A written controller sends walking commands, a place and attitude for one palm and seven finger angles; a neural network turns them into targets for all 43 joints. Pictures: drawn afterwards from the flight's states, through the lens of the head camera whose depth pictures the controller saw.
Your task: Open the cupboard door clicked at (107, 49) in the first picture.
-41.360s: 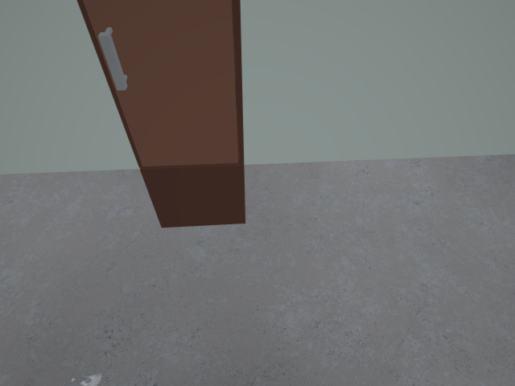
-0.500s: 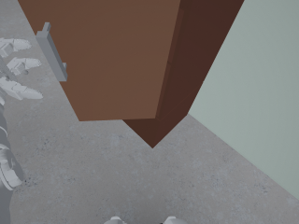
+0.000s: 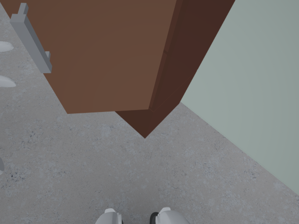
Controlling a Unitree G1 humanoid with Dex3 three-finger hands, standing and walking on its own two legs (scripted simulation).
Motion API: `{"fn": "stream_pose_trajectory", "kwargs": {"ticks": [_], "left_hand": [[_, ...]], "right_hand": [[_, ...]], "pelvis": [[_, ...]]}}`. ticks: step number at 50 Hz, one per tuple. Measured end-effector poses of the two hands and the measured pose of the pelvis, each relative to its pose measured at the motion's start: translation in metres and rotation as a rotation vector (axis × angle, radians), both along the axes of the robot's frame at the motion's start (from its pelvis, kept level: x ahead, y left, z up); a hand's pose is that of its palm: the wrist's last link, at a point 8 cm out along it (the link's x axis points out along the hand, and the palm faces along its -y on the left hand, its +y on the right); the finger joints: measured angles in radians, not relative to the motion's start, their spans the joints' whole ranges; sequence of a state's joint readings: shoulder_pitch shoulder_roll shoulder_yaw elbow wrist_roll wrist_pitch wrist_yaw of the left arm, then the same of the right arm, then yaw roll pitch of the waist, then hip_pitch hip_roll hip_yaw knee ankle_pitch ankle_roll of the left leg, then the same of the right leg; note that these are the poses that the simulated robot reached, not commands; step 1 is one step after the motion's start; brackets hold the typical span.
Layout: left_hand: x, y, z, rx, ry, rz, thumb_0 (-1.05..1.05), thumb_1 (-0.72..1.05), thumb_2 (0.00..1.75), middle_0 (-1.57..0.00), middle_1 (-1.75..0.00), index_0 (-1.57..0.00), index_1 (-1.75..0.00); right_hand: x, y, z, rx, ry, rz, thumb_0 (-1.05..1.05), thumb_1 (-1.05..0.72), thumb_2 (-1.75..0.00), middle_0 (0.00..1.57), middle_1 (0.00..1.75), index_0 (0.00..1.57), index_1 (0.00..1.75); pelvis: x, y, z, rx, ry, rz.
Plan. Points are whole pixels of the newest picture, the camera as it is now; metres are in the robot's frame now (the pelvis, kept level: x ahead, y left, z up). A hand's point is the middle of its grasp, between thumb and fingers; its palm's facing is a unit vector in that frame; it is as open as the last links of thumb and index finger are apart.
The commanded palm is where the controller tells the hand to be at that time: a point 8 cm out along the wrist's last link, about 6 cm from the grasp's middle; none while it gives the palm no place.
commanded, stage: move the hooked fingers beside the handle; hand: left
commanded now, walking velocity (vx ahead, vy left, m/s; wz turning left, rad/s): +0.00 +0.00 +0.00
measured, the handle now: (36, 41) +0.53 +0.25 +0.12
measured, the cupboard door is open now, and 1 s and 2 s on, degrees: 49 49 49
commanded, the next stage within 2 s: slide the fingers in behind the handle in 0.48 s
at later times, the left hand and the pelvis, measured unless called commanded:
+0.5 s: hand (1, 57) +0.47 +0.30 +0.12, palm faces +0.07 -1.00 +0.01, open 14.0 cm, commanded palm +0.46 +0.35 +0.12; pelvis +0.00 +0.00 +0.00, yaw +1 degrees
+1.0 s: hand (13, 56) +0.48 +0.28 +0.12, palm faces +0.07 -1.00 +0.00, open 14.0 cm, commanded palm +0.46 +0.32 +0.12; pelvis +0.00 -0.01 +0.00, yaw +0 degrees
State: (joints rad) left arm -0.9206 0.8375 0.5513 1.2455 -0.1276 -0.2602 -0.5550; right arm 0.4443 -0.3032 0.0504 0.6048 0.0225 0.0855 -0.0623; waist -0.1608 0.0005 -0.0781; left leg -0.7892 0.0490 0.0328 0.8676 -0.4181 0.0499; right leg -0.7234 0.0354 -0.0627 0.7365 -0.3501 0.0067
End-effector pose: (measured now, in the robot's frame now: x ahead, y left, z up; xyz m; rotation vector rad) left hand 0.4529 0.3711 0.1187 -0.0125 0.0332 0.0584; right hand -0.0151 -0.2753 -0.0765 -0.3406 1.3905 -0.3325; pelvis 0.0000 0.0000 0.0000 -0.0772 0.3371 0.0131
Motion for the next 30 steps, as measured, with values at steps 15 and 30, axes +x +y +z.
{"fn": "stream_pose_trajectory", "kwargs": {"ticks": [15,30], "left_hand": [[-0.003,-0.008,0.004,0.000,-0.005,-0.002,-0.01,-0.50,0.30,-0.30,-1.20,-0.29,-1.20],[-0.005,-0.015,0.004,0.017,0.010,0.019,-0.01,-0.50,0.30,-0.30,-1.20,-0.30,-1.20]], "right_hand": [[0.037,0.017,-0.007,0.051,-0.094,0.039,0.00,-0.90,-0.90,0.21,0.30,0.20,0.30],[0.023,0.005,-0.008,0.032,-0.087,0.036,0.00,-0.90,-0.90,0.21,0.30,0.20,0.30]], "pelvis": [[0.005,0.007,0.002,-0.002,-0.026,0.007],[-0.004,-0.001,0.000,0.005,-0.031,0.010]]}}
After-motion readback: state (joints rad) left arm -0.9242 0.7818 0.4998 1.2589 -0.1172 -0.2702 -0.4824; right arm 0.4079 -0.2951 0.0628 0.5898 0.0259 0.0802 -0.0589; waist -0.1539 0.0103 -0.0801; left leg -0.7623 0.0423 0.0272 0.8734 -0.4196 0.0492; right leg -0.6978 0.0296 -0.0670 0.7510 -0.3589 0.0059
